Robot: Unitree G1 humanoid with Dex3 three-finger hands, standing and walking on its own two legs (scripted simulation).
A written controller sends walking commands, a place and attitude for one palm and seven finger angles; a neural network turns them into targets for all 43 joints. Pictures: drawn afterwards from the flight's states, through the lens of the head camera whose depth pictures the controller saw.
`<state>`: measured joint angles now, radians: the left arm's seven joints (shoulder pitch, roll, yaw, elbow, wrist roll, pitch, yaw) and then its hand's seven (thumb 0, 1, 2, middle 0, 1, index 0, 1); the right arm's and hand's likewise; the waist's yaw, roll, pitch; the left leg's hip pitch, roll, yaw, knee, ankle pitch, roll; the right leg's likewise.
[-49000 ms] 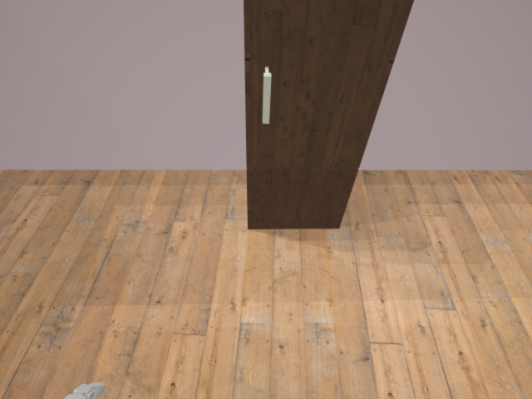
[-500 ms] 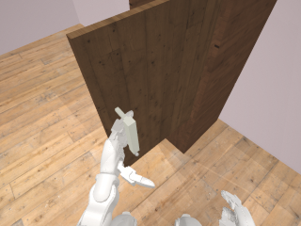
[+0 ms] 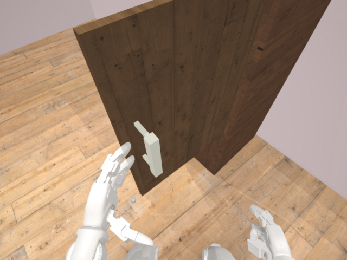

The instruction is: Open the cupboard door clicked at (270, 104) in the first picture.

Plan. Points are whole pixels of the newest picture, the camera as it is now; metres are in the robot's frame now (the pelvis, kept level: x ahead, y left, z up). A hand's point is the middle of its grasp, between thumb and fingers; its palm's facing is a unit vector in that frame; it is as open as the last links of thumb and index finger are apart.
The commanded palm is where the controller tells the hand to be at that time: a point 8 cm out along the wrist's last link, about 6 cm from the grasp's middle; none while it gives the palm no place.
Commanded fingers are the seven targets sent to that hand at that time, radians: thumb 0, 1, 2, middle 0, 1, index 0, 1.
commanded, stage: slide the hand sideways off the handle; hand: left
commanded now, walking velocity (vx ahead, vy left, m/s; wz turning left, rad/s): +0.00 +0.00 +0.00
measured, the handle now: (148, 150) +0.35 +0.08 +0.05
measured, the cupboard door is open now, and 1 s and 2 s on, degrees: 87 87 87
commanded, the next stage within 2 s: draw the hand back to the body in 0.34 s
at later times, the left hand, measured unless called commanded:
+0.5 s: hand (110, 215) +0.20 +0.14 +0.05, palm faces -0.04 -1.00 -0.02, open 16.3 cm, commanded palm +0.18 +0.20 +0.07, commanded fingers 0.00 -0.50 0.30 -0.15 -0.30 -0.15 -0.30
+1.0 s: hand (59, 204) +0.20 +0.19 +0.13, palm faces +0.04 -0.98 -0.17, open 16.0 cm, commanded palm +0.16 +0.25 +0.15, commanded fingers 0.00 -0.19 0.44 -0.16 -0.30 -0.16 -0.30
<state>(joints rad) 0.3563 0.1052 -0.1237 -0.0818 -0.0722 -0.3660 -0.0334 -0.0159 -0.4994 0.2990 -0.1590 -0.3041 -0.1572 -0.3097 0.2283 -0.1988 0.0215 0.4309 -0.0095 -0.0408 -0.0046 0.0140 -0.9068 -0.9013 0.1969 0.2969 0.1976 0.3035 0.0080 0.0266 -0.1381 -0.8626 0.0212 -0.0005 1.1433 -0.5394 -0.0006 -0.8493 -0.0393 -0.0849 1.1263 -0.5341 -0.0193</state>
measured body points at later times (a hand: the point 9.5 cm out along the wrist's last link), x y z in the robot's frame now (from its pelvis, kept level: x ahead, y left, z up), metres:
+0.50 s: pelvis +0.00 +0.00 -0.01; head +0.06 +0.00 +0.44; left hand +0.20 +0.19 +0.06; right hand +0.19 -0.23 -0.08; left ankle +0.01 +0.12 -0.65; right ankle +0.01 -0.11 -0.65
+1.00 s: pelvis +0.01 +0.01 +0.03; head +0.02 +0.01 +0.48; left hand +0.19 +0.25 +0.15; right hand +0.19 -0.22 -0.03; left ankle +0.01 +0.12 -0.65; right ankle +0.01 -0.11 -0.65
